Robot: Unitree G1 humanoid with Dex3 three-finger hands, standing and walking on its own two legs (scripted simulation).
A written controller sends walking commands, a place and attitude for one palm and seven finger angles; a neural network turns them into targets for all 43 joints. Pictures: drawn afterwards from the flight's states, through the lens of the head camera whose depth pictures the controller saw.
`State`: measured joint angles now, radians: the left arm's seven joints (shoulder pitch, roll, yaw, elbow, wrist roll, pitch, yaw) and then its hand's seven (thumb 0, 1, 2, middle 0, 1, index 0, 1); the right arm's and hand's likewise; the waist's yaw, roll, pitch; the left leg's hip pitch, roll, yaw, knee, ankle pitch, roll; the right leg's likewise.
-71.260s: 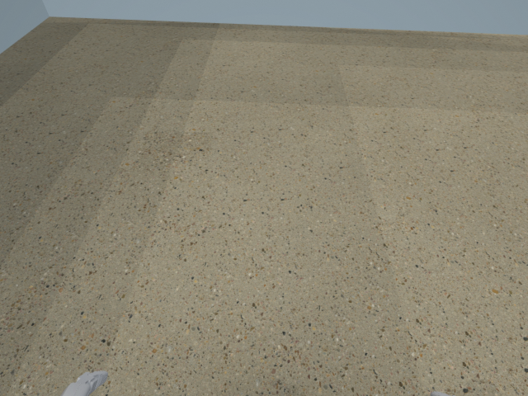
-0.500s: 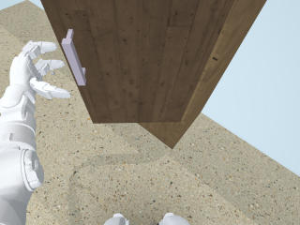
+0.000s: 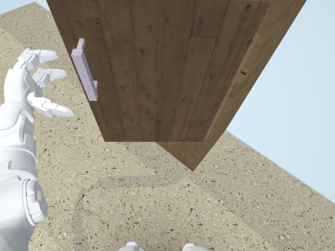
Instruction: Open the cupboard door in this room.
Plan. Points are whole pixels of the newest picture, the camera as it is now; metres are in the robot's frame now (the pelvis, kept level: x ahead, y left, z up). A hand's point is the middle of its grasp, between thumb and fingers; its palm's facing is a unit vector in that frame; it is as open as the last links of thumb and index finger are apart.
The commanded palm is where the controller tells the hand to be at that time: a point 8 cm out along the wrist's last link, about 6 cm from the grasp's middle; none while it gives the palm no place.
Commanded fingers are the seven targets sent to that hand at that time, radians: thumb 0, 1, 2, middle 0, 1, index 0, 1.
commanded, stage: move the hooked fingers beside the handle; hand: left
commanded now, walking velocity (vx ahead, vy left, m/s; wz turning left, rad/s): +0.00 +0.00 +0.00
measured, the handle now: (87, 71) +0.52 +0.18 +0.10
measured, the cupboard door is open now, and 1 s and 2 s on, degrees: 42 42 41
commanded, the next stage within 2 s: slide the fingers in behind the handle in 0.40 s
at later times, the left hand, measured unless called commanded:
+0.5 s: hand (65, 85) +0.47 +0.22 +0.10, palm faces +0.00 -1.00 +0.00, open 14.0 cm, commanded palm +0.45 +0.27 +0.10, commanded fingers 0.00 -0.50 0.30 -0.30 -1.20 -0.30 -1.20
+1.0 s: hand (70, 87) +0.47 +0.21 +0.10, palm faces +0.05 -1.00 +0.00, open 14.4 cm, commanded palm +0.45 +0.24 +0.10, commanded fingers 0.00 -0.50 0.30 -0.30 -1.20 -0.30 -1.20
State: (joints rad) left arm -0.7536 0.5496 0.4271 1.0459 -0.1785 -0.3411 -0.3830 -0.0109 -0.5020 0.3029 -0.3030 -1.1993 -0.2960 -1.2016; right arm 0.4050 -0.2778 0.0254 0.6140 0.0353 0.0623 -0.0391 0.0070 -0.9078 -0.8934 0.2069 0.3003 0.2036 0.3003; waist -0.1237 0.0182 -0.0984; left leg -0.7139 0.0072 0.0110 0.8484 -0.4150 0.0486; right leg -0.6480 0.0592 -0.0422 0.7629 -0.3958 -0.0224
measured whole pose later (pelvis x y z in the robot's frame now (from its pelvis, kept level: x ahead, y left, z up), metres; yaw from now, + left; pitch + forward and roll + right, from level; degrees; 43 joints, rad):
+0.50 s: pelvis -0.01 +0.01 -0.01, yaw +0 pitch +16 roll -3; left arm -0.87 0.55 0.37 1.16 -0.15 -0.31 -0.32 -0.01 -0.50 0.30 -0.30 -1.20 -0.30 -1.20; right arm 0.42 -0.28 0.04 0.62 0.03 0.06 -0.03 0.01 -0.91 -0.89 0.21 0.30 0.20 0.30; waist -0.15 0.03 -0.09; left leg -0.76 0.00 0.01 0.88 -0.41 0.06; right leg -0.69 0.05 -0.04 0.80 -0.40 -0.01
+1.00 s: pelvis -0.01 +0.00 -0.01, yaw +1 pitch +16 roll -3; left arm -0.84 0.48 0.32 1.11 -0.17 -0.33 -0.24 -0.01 -0.50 0.30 -0.30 -1.20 -0.21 -1.19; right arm 0.40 -0.28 0.02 0.64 0.02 0.04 -0.02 0.01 -0.91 -0.89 0.21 0.30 0.20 0.30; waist -0.13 0.03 -0.10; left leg -0.76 -0.01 -0.01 0.89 -0.42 0.05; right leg -0.68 0.05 -0.06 0.81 -0.41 -0.02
